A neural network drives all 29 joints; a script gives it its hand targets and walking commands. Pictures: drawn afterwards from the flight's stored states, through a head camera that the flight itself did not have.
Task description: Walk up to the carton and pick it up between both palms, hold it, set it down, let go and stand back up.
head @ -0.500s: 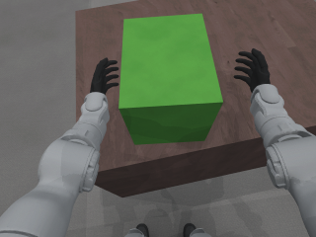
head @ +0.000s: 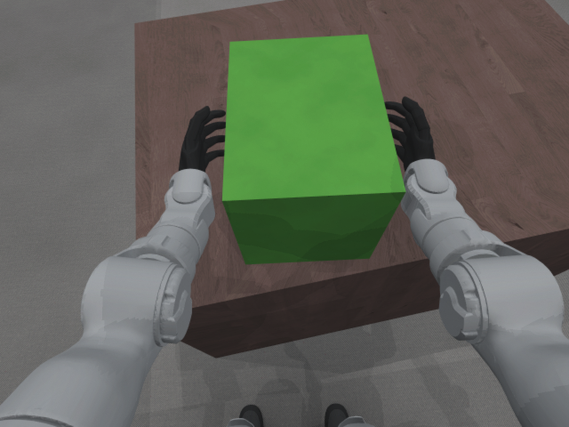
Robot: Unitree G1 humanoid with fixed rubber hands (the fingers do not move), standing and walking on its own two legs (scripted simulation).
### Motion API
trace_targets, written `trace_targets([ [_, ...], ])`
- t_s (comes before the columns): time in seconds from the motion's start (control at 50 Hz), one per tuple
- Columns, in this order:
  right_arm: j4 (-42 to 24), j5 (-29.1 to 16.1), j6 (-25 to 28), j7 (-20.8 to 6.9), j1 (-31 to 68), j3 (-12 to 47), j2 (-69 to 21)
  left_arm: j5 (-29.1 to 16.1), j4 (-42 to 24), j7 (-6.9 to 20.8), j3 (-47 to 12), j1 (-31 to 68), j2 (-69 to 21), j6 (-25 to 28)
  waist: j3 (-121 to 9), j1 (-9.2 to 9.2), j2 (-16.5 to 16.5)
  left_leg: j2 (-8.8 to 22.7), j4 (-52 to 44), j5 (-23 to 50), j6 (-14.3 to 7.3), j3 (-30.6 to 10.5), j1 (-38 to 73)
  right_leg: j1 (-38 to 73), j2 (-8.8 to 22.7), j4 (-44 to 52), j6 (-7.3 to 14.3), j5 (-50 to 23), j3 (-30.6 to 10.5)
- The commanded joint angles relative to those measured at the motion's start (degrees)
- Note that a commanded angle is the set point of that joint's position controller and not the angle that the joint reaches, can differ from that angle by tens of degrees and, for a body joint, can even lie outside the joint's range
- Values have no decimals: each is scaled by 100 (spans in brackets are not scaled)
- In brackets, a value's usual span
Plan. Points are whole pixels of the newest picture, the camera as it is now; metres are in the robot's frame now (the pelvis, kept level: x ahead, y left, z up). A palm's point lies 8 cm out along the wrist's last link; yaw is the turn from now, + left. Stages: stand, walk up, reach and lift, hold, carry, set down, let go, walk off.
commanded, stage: reach and lift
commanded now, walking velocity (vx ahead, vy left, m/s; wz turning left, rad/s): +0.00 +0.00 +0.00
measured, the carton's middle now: (303, 155) +0.52 -0.02 -0.01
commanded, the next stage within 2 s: none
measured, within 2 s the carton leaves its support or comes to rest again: neither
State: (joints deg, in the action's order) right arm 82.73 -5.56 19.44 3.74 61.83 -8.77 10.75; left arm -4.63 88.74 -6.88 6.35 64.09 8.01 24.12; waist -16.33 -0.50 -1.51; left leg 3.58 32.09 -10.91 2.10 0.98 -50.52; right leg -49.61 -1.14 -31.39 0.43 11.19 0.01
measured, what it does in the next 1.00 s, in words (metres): stands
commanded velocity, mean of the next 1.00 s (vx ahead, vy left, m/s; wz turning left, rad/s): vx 0.00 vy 0.00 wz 0.00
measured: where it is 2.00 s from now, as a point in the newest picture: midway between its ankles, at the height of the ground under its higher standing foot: outside the picture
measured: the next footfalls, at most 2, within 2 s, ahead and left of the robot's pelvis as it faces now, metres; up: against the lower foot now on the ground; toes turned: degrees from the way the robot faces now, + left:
none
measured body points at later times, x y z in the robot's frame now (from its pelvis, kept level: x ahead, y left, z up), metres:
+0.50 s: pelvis +0.01 +0.00 +0.01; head +0.12 +0.00 +0.45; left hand +0.48 +0.13 +0.05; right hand +0.47 -0.18 +0.05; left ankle +0.01 +0.14 -0.72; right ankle +0.01 -0.11 -0.72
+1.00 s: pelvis +0.02 +0.01 +0.03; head +0.12 +0.01 +0.47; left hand +0.46 +0.14 +0.05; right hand +0.45 -0.17 +0.05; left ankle +0.01 +0.14 -0.72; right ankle +0.01 -0.11 -0.72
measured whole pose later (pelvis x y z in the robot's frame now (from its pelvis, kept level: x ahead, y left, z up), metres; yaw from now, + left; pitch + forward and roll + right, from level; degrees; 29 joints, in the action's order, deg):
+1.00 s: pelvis +0.02 +0.01 +0.03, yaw +0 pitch +17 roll +0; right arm 56.9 32.5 18.6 -1.2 45.0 -43.7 -3.2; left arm 26.2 61.3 -4.5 33.7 47.7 -4.1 15.4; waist -5.3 -0.8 -0.5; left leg 2.7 18.4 -8.0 1.4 2.8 -27.4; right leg -26.8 0.1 -17.7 -0.2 7.9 0.5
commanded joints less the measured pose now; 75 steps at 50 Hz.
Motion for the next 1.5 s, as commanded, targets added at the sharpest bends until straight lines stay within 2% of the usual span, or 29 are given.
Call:
trace_targets([
  [0.0, -843, 310, 181, 12, 2246, -279, 527, 233, -832, -44, 107, 2380, 172, 146, -3483, -191, -40, -220, 174, 1784, 274, 236, 2827, 1763, -69, 151, -74, -2103, 283],
  [0.04, -889, 415, 134, 4, 2228, -314, 381, 319, -896, -66, 219, 2369, 91, 123, -3594, -174, -17, -199, 212, 1935, 260, 236, 2987, 1691, -81, 191, -74, -2111, 333],
  [0.06, -909, 424, 121, -19, 2137, -318, 297, 390, -965, -75, 291, 2329, 98, 119, -3543, -94, -57, -216, 213, 1993, 239, 266, 2926, 1862, -78, 177, -77, -2187, 264],
  [0.14, -1012, 487, 71, -43, 2145, -371, 348, 431, -1035, -132, 398, 2320, 117, 71, -3512, -88, 123, -170, 125, 2117, 243, 242, 3044, 1990, -106, 271, -58, -2213, 308],
  [0.18, -934, 483, 74, -56, 2079, -418, 327, 519, -1062, -141, 388, 2248, -2, 37, -3480, -131, -82, -184, 202, 2402, 314, 223, 3251, 1885, -108, 278, -10, -2393, 305],
  [0.22, -1116, 582, 112, -64, 2113, -433, 264, 600, -1111, -111, 458, 2167, -15, 48, -3590, -65, -28, -174, 234, 2440, 248, 241, 3234, 2011, -89, 283, -13, -2456, 297],
  [0.24, -1096, 615, 128, -67, 2086, -475, 192, 596, -1207, -99, 453, 2232, -39, 72, -3629, -125, -19, -200, 214, 2370, 236, 253, 3183, 2068, -68, 279, -17, -2464, 266],
  [0.26, -1169, 647, 154, -64, 2033, -496, 111, 666, -1221, -98, 496, 2163, -109, 93, -3576, -55, -46, -194, 209, 2420, 240, 255, 3084, 2203, -52, 231, -47, -2626, 237],
  [0.3, -980, 761, 71, -103, 1971, -519, 64, 743, -1059, -77, 606, 2119, -88, 12, -3115, -98, 57, -210, 66, 2135, 219, 260, 3000, 2228, -55, 310, -50, -2419, 260],
  [0.34, -1115, 823, 76, -102, 1995, -603, 12, 794, -1105, -80, 700, 2104, -91, 0, -3250, -70, 177, -207, 28, 2031, 160, 265, 2994, 2219, -42, 356, -54, -2343, 251],
  [0.5, -1403, 1195, -26, -144, 1962, -883, -353, 1040, -1302, -77, 925, 2164, -196, 7, -3104, -69, 215, -252, -93, 1719, 55, 353, 2672, 2659, 17, 305, -106, -2308, 230],
  [0.54, -1483, 1555, -19, -185, 1916, -1110, -722, 1187, -1432, -12, 1061, 2209, -532, 25, -3148, -143, 223, -278, -204, 1639, 52, 329, 2770, 2697, 34, 355, -126, -2287, 274],
  [0.58, -1542, 2065, 27, -286, 1717, -1470, -1141, 1642, -1520, 99, 1351, 2058, -933, 3, -3144, -182, 56, -275, -238, 1937, 93, 334, 3099, 2760, 17, 444, -122, -2582, 311],
  [0.6, -1603, 2369, 31, -389, 1696, -1638, -1588, 1892, -1628, 214, 1556, 2047, -1282, -20, -2983, -162, 119, -280, -325, 1958, 72, 363, 3162, 2862, 28, 517, -131, -2629, 343],
  [0.66, -1953, 3648, 147, -840, 1492, -2070, -3057, 2799, -1665, 649, 1788, 1647, -2694, -94, -2574, -230, 131, -285, -703, 1909, 43, 406, 3300, 3441, 76, 702, -154, -2912, 485],
  [0.7, -2101, 3960, 192, -1003, 1227, -2172, -3315, 3121, -1723, 721, 1873, 1332, -2969, -224, -2358, -191, 0, -250, -875, 1939, 6, 442, 3506, 3582, 93, 807, -129, -2883, 502],
  [0.72, -2036, 4060, 159, -1014, 1119, -2218, -3375, 3221, -1736, 716, 1923, 1237, -2951, -319, -2238, -197, 91, -208, -931, 1909, -9, 470, 3575, 3658, 96, 870, -151, -2829, 508],
  [0.78, -2327, 4024, 141, -1071, 1035, -2173, -3446, 3290, -2196, 668, 1952, 1123, -3047, -520, -2075, -73, 118, -211, -1063, 1836, -45, 523, 3692, 3654, 74, 990, -192, -2526, 556],
  [0.88, -2499, 4089, 128, -1065, 891, -2201, -3410, 3292, -2516, 637, 1936, 832, -3103, -735, -1871, -29, 276, -203, -1088, 2049, -71, 599, 3827, 3881, 54, 1040, -246, -2731, 586],
  [0.9, -2463, 4084, 138, -1048, 864, -2232, -3385, 3272, -2580, 638, 1898, 850, -3104, -749, -1823, -85, 281, -206, -1121, 2049, -69, 593, 3822, 3868, 67, 1035, -253, -2711, 588],
  [0.98, -2520, 4039, 174, -1089, 796, -2150, -3556, 3333, -2904, 620, 1746, 758, -3325, -808, -1916, -41, 170, -169, -1054, 2310, -21, 588, 4171, 3601, 43, 1114, -214, -2514, 652],
  [1.14, -2494, 3978, 216, -1096, 797, -2055, -3630, 3305, -3033, 609, 1509, 628, -3505, -905, -1785, -52, 78, -159, -951, 2459, 15, 562, 4209, 3587, 37, 1124, -182, -2622, 650],
  [1.22, -2554, 4016, 191, -1105, 750, -1961, -3762, 3310, -3065, 696, 1600, 630, -3460, -888, -1722, -70, 324, -235, -1208, 1929, -102, 588, 3797, 4092, 111, 1050, -276, -2842, 594],
  [1.26, -2619, 4003, 251, -1099, 761, -1837, -3823, 3303, -3018, 684, 1593, 607, -3481, -826, -1825, -33, 367, -232, -1154, 2100, -114, 580, 3797, 4175, 95, 983, -290, -3029, 594],
  [1.3, -2523, 3975, 282, -1090, 763, -1866, -3817, 3225, -3009, 691, 1473, 652, -3550, -797, -1803, -97, 243, -231, -1156, 2050, -78, 580, 3831, 4166, 108, 1012, -255, -2951, 584],
  [1.4, -2458, 3874, 344, -1086, 815, -1835, -3848, 3221, -3049, 691, 1359, 650, -3638, -796, -1880, -66, 112, -206, -1126, 2227, -19, 523, 3898, 4061, 92, 1052, -183, -2942, 603],
  [1.42, -2538, 3896, 357, -1078, 851, -1796, -3841, 3209, -3013, 689, 1321, 573, -3667, -797, -1879, -105, 107, -213, -1110, 2288, -21, 539, 3971, 4063, 84, 1050, -209, -3029, 632],
  [1.46, -2402, 3886, 400, -1058, 806, -1688, -3863, 3209, -2979, 695, 1312, 594, -3613, -735, -1969, -38, 199, -214, -1103, 2385, -33, 518, 3978, 4133, 68, 1051, -233, -3217, 648],
  [1.48, -2315, 3897, 414, -1044, 758, -1706, -3923, 3202, -2968, 703, 1275, 654, -3625, -704, -1934, -100, 198, -205, -1113, 2381, -21, 514, 3875, 4168, 76, 1005, -228, -3312, 616],
])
